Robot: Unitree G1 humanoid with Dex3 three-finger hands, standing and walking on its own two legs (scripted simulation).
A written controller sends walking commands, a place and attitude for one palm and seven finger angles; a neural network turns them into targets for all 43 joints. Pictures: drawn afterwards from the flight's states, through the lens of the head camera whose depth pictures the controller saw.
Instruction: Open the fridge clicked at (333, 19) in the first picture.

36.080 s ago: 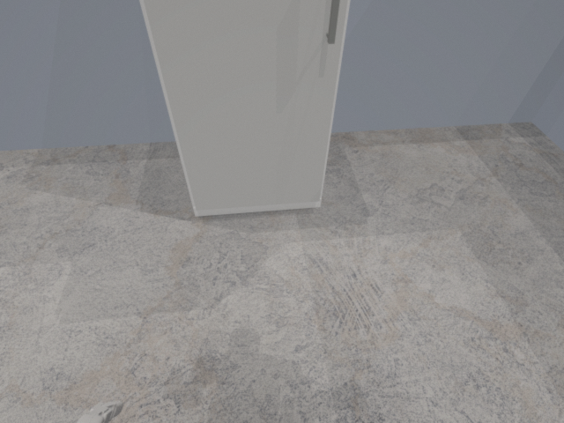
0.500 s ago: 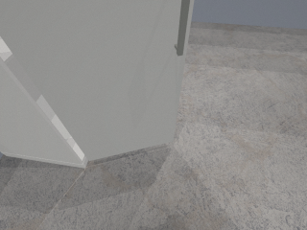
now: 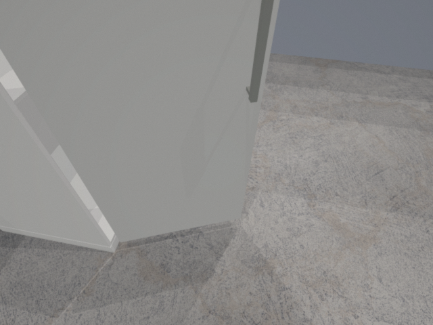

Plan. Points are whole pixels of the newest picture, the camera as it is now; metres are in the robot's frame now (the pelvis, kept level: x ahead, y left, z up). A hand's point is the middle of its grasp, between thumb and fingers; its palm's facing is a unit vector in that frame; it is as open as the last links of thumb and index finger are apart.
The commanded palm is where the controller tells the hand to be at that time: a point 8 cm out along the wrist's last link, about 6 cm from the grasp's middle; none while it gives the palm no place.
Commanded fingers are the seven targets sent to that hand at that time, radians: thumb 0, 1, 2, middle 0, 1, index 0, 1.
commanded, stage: let the arm hang, fingers relaxed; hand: right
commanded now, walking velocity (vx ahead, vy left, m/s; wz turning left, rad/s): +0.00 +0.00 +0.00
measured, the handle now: (258, 43) +0.66 -0.05 +0.20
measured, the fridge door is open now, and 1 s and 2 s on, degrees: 67 67 67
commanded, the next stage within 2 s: look to check the result in 0.12 s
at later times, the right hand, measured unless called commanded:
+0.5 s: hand out of the picture -0.01 -0.17 -0.18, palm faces +0.01 +0.98 -0.18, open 7.4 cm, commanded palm none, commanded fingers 0.00 -0.90 -0.90 0.20 0.30 0.20 0.30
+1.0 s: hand out of the picture +0.00 -0.18 -0.18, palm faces +0.01 +0.98 -0.19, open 7.4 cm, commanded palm none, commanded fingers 0.00 -0.90 -0.90 0.20 0.30 0.20 0.30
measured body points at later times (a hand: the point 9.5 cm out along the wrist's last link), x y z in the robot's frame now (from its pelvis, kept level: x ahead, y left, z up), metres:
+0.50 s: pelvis -0.01 +0.00 +0.00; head +0.01 +0.00 +0.45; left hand -0.03 +0.21 -0.16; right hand +0.00 -0.22 -0.16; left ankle -0.01 +0.13 -0.74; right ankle -0.05 -0.08 -0.74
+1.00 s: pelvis -0.01 +0.00 +0.00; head +0.01 +0.00 +0.45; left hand -0.02 +0.22 -0.16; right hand +0.00 -0.23 -0.16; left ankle -0.01 +0.13 -0.74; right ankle -0.05 -0.08 -0.74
